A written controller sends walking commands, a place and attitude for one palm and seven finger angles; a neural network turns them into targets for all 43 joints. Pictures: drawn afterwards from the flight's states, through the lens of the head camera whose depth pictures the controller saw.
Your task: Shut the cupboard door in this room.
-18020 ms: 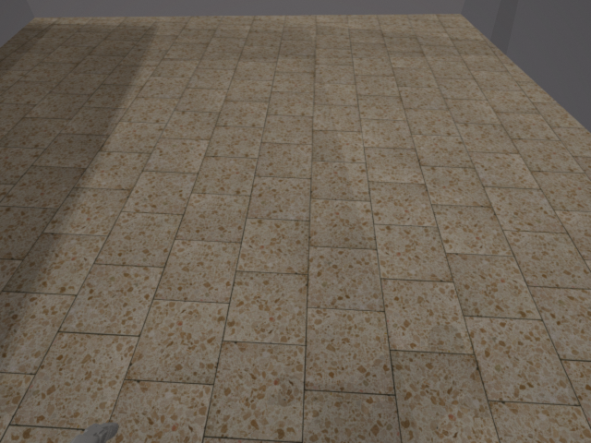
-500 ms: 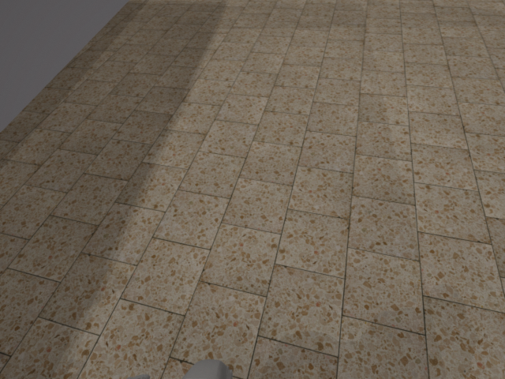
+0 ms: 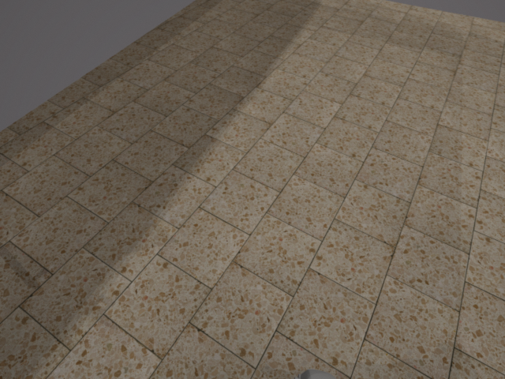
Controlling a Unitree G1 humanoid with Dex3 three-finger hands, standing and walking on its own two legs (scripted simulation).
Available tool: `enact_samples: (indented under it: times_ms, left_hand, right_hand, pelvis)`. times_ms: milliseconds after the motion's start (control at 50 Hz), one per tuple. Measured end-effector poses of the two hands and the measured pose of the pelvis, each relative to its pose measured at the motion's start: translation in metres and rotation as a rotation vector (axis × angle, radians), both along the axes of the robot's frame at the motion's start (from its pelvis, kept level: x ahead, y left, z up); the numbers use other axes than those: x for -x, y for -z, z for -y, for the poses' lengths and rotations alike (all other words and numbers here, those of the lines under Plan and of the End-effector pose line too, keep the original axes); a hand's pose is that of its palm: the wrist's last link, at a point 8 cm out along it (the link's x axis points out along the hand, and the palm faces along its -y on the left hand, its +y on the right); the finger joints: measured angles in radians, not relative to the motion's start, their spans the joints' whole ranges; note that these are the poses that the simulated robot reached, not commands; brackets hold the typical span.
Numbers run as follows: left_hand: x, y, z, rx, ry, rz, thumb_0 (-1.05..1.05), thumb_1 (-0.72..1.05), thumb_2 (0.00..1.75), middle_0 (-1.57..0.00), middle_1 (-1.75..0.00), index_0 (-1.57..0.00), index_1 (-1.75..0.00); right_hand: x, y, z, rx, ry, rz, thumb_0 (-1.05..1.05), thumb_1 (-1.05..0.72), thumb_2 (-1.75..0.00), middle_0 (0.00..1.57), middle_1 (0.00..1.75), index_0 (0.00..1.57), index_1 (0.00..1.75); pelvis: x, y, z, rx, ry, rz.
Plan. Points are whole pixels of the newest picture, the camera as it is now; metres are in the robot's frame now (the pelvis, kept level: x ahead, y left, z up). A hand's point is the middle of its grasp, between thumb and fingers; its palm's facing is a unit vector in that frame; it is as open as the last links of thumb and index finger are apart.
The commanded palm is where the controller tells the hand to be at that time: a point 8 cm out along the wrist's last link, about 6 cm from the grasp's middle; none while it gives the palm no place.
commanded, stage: turn or walk to find it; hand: left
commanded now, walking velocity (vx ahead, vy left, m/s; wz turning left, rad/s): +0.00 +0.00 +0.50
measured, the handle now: out of the picture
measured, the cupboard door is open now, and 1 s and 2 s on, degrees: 77 77 77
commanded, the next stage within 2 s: stand and wait in 1.30 s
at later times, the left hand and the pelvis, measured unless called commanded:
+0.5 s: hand out of the picture -0.03 +0.16 -0.16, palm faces +0.30 -0.92 -0.26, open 7.4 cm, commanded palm none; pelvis -0.03 -0.04 +0.00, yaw +17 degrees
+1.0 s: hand out of the picture -0.06 +0.18 -0.15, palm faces +0.51 -0.81 -0.29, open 7.4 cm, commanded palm none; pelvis -0.05 -0.06 -0.01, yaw +31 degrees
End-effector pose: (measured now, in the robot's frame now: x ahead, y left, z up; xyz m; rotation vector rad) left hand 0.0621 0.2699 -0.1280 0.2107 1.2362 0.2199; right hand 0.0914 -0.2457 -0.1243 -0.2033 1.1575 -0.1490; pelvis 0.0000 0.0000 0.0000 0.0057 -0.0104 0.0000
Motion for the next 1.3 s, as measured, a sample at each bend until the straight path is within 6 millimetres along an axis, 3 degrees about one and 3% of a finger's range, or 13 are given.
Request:
enact_samples:
  times_ms: [100,160,260,380,480,620,660,720,820,900,1000,1180,1300]
  left_hand:
    - [-0.009,-0.009,0.022,-0.014,-0.009,0.074,0.0,0.91,0.9,-0.2,-0.3,-0.2,-0.3]
    - [-0.005,-0.011,0.039,-0.031,-0.02,0.118,0.0,0.91,0.9,-0.2,-0.3,-0.2,-0.3]
    - [0.026,-0.02,0.061,-0.026,-0.088,0.102,0.0,0.9,0.9,-0.2,-0.3,-0.2,-0.3]
    - [0.063,-0.018,0.073,-0.004,-0.169,0.05,0.0,0.9,0.9,-0.2,-0.3,-0.2,-0.3]
    - [0.101,-0.008,0.068,0.018,-0.249,0.011,0.0,0.9,0.9,-0.2,-0.3,-0.2,-0.3]
    - [0.166,0.024,0.038,0.045,-0.378,-0.058,0.0,0.9,0.9,-0.2,-0.3,-0.2,-0.3]
    - [0.178,0.024,0.031,0.042,-0.401,-0.087,0.0,0.9,0.9,-0.2,-0.3,-0.2,-0.3]
    - [0.183,0.017,0.024,0.038,-0.428,-0.078,0.01,0.91,0.9,-0.2,-0.3,-0.2,-0.3]
    - [0.175,0.003,0.022,0.013,-0.446,-0.008,0.01,0.91,0.9,-0.2,-0.3,-0.2,-0.3]
    - [0.162,-0.005,0.031,-0.012,-0.454,0.044,0.0,0.91,0.9,-0.2,-0.3,-0.2,-0.3]
    - [0.153,-0.011,0.055,-0.055,-0.47,0.112,0.0,0.91,0.9,-0.2,-0.3,-0.2,-0.3]
    - [0.192,-0.019,0.105,-0.026,-0.587,0.062,0.0,0.9,0.9,-0.2,-0.3,-0.2,-0.3]
    - [0.231,-0.009,0.121,0.015,-0.679,0.022,0.0,0.9,0.9,-0.2,-0.3,-0.2,-0.3]
  right_hand:
    - [0.007,0.015,0.012,-0.037,-0.019,-0.028,0.01,-0.9,-0.9,0.21,0.3,0.21,0.3]
    - [0.01,0.03,0.025,-0.057,-0.029,-0.049,0.01,-0.9,-0.9,0.21,0.3,0.21,0.3]
    - [0.013,0.028,0.042,-0.056,-0.074,-0.103,0.01,-0.91,-0.9,0.2,0.3,0.21,0.3]
    - [0.013,0.022,0.048,-0.036,-0.136,-0.153,0.01,-0.91,-0.9,0.2,0.3,0.2,0.3]
    - [0.0,0.017,0.034,-0.007,-0.216,-0.167,0.01,-0.91,-0.9,0.2,0.3,0.2,0.3]
    - [-0.035,0.011,-0.012,0.033,-0.347,-0.043,0.01,-0.91,-0.9,0.2,0.3,0.2,0.3]
    - [-0.039,0.005,-0.023,0.032,-0.369,-0.014,0.01,-0.91,-0.9,0.2,0.3,0.2,0.3]
    - [-0.04,-0.002,-0.033,0.032,-0.398,-0.005,0.01,-0.91,-0.9,0.2,0.3,0.2,0.3]
    - [-0.04,-0.002,-0.039,0.011,-0.435,-0.016,0.01,-0.9,-0.9,0.21,0.3,0.21,0.3]
    - [-0.04,0.007,-0.031,-0.01,-0.453,-0.037,0.01,-0.9,-0.9,0.21,0.3,0.21,0.3]
    - [-0.045,0.029,-0.011,-0.034,-0.474,-0.074,0.01,-0.9,-0.9,0.21,0.3,0.21,0.3]
    - [-0.051,0.023,0.007,-0.012,-0.557,-0.145,0.01,-0.91,-0.9,0.2,0.3,0.2,0.3]
    - [-0.053,0.018,-0.006,0.032,-0.64,-0.181,0.01,-0.91,-0.9,0.2,0.3,0.2,0.3]
  pelvis:
    - [0.006,0.004,0.018,-0.008,-0.054,-0.002]
    - [0.01,0.011,0.032,-0.011,-0.089,0.002]
    - [0.014,0.002,0.043,-0.031,-0.152,0.011]
    - [0.017,-0.004,0.049,-0.042,-0.227,0.007]
    - [0.025,-0.002,0.043,-0.035,-0.286,0.0]
    - [0.042,0.014,0.021,-0.011,-0.361,0.001]
    - [0.045,0.012,0.019,-0.008,-0.37,0.006]
    - [0.048,0.005,0.017,0.006,-0.399,0.006]
    - [0.051,-0.001,0.022,0.009,-0.442,0.0]
    - [0.051,0.001,0.033,0.003,-0.485,-0.004]
    - [0.047,0.01,0.055,-0.006,-0.545,-0.002]
    - [0.049,-0.003,0.071,-0.035,-0.653,0.0]
    - [0.056,-0.003,0.07,-0.03,-0.723,-0.012]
